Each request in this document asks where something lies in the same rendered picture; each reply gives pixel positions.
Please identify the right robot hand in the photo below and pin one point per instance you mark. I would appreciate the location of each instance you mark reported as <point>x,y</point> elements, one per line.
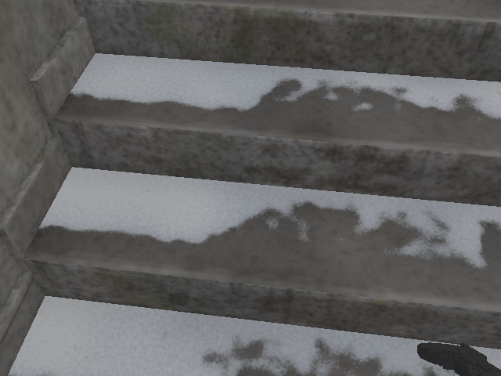
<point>463,359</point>

